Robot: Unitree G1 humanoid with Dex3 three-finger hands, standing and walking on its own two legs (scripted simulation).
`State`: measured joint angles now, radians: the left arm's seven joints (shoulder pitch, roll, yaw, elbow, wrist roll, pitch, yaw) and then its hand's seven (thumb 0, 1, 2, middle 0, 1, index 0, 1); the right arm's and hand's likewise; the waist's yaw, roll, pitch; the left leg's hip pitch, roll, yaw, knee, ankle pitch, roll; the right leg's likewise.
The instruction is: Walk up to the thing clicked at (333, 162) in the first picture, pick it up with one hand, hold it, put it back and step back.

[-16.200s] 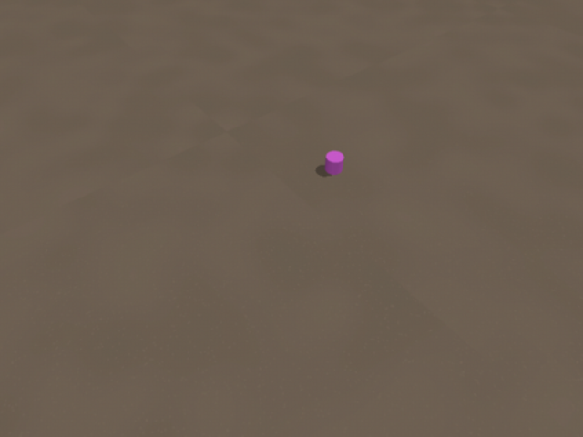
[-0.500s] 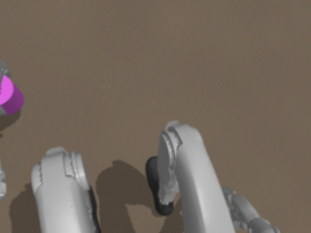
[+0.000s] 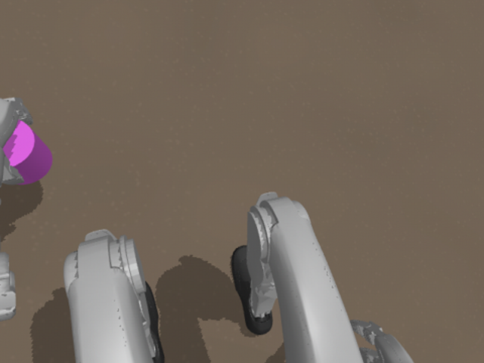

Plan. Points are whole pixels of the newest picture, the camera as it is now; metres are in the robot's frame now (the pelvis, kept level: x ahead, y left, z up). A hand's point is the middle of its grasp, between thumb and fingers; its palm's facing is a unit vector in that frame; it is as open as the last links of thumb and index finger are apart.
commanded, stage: lift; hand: left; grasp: from above
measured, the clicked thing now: (14, 152) +0.48 +0.29 -0.21
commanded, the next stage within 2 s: hold in 1.46 s
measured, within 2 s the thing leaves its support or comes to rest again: neither
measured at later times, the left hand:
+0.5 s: hand out of the picture +0.40 +0.30 -0.01, palm faces -0.48 -0.12 -0.87, open 10.9 cm
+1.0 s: hand out of the picture +0.34 +0.26 +0.18, palm faces -0.50 -0.14 -0.85, open 11.0 cm
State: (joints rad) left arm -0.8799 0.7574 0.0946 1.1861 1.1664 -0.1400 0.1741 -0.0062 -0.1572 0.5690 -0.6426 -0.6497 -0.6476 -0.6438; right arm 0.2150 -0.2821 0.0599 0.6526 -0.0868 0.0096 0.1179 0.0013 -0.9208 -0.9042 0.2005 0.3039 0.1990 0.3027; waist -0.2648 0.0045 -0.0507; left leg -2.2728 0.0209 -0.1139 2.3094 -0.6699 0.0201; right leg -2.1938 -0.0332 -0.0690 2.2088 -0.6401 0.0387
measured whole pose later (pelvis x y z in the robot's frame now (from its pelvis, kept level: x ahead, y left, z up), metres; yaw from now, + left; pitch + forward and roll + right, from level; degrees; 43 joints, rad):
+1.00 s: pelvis +0.04 +0.00 +0.29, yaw +5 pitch +20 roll -2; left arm -0.32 0.45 -0.14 0.78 0.99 0.01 0.10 -0.01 -0.17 0.66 -0.58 -0.70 -0.59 -0.70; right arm 0.23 -0.24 -0.01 0.72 0.02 0.00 -0.05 0.01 -0.90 -0.90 0.20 0.30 0.20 0.30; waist -0.09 0.03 -0.14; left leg -1.13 0.05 -0.01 1.32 -0.53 0.01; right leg -1.11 -0.02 -0.03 1.26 -0.49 0.03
